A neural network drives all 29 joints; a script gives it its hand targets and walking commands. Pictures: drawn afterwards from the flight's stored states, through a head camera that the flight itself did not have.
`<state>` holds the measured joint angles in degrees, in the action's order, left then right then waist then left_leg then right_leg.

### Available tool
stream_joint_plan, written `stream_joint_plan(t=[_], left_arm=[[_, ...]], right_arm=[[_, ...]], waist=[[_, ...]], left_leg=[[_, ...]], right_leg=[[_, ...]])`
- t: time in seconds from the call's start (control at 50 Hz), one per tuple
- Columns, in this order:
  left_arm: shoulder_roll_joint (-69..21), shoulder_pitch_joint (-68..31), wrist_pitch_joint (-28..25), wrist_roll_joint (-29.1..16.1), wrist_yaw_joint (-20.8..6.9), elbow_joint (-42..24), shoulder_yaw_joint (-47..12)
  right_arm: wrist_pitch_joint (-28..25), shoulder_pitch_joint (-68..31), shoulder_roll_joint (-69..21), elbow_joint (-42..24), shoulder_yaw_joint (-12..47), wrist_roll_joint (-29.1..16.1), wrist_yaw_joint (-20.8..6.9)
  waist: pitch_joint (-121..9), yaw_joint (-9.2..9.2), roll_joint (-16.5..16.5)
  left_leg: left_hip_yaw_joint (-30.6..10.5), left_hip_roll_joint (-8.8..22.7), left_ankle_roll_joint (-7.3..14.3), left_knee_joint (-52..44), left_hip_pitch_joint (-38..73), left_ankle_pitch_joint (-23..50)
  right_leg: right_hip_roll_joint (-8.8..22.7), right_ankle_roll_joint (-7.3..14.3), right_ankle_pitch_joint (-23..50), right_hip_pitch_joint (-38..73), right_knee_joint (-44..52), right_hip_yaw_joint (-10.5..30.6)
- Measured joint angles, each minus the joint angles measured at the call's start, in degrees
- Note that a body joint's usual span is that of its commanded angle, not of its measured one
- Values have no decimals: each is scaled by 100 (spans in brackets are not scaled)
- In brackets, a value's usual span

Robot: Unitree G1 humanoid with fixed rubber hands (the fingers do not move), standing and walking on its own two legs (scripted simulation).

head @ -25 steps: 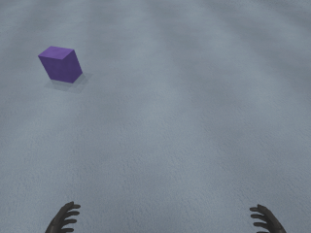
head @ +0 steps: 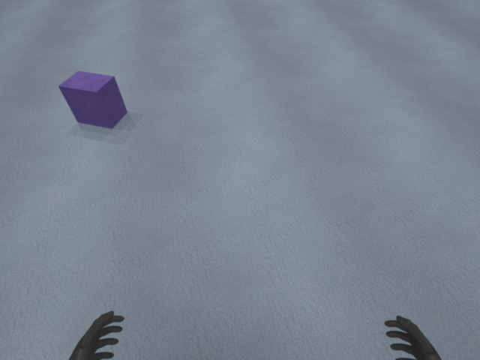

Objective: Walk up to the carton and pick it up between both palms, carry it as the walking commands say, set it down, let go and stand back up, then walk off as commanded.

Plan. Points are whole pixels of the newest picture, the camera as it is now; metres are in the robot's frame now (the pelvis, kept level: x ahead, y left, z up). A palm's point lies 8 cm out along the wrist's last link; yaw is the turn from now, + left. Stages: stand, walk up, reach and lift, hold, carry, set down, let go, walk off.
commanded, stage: stand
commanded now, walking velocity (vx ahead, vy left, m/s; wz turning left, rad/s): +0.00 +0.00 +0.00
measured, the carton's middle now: (95, 100) +1.76 +1.04 -0.61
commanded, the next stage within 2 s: walk up in 0.38 s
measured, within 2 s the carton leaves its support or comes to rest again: neither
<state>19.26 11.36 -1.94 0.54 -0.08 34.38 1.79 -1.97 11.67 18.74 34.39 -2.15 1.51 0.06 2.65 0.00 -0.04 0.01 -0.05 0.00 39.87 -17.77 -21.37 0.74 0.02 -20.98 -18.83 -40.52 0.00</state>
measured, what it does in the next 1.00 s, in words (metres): steps to the left: left foot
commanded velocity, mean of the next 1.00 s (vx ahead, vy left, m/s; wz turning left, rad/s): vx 0.00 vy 0.00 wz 0.00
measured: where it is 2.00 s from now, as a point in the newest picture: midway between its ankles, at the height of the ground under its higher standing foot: (180, 314)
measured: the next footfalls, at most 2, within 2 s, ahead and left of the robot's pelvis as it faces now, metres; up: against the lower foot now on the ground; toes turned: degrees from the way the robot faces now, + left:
left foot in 0.92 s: +0.16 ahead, +0.24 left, +0.00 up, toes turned +10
right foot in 1.32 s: +0.33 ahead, +0.05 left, +0.00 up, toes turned +8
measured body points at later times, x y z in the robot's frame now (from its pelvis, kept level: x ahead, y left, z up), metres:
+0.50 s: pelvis +0.00 +0.00 +0.00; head +0.01 +0.00 +0.45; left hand +0.16 +0.28 -0.07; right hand +0.16 -0.28 -0.08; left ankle +0.00 +0.12 -0.72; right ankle +0.01 -0.12 -0.72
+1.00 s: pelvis +0.07 +0.12 -0.01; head +0.06 +0.14 +0.44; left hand +0.15 +0.48 -0.07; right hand +0.25 -0.18 -0.06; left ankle +0.12 +0.24 -0.72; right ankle +0.02 -0.07 -0.66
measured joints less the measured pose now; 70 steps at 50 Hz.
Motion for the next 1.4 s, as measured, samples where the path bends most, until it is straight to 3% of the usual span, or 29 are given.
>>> stream_joint_plan(t=[0.58,0.64,0.7,0.78,0.88,0.92,0.94,1.0,1.04,1.24,1.32,1.36,1.4], left_arm=[[6,0,8,0,0,0,0],[75,65,-130,0,-33,-4,9],[202,174,-344,0,-33,-2,90],[452,500,-450,0,-34,0,200],[826,810,-419,0,-64,0,357],[964,791,-408,1,-83,2,382],[1018,731,-377,1,-90,7,399],[1030,517,-249,1,-98,2,395],[1033,474,-268,1,-133,-4,303],[1003,464,-318,0,-238,-4,179],[1002,464,-384,0,-239,-6,180],[977,465,-477,-1,-215,-8,176],[971,473,-581,-1,-157,-1,173]], right_arm=[[-11,0,14,9,29,-3,0],[82,43,103,17,-2,-3,-239],[194,154,391,14,-94,45,-469],[168,157,788,9,-293,58,-721],[168,158,971,6,-415,34,-897],[83,171,1010,4,-423,31,-906],[19,186,1006,9,-438,31,-889],[-46,397,779,54,-271,-9,-766],[-33,543,660,52,-112,-53,-739],[-9,954,631,51,-115,-60,-724],[3,955,630,51,-133,-60,-724],[3,954,629,51,-133,-60,-722],[-30,948,619,56,-111,-65,-699]], waist=[[0,0,0],[-54,6,3],[-118,9,2],[-126,5,-24],[-285,-1,-33],[-312,-7,-48],[-245,-9,-36],[-159,-11,76],[-162,-7,116],[-164,1,124],[-241,2,124],[-302,3,82],[-292,11,77]], left_leg=[[0,0,0,0,0,25],[6,-1,4,217,-87,-160],[8,0,4,1280,-673,-183],[0,96,4,1417,-1174,-135],[-7,335,4,601,-1248,34],[-8,331,4,33,-1014,213],[3,273,6,63,-974,713],[5,138,86,409,-846,571],[10,125,143,235,-625,441],[17,-133,332,-193,130,112],[17,-201,332,-194,218,-140],[-4,-200,332,-162,230,-261],[2,-242,332,526,38,-286]], right_leg=[[1,0,49,20,45,0],[21,12,-9,27,20,-25],[215,13,-65,130,115,-196],[536,13,-59,429,451,-340],[824,-113,-135,768,744,-468],[949,-116,-367,730,400,-480],[1029,-73,-496,597,-168,-448],[768,15,-538,-110,-2128,-266],[481,31,-547,-498,-2468,-256],[107,32,-450,-810,-334,-242],[48,34,29,-796,323,-239],[31,48,892,-730,582,-242],[78,57,1087,-645,527,-254]])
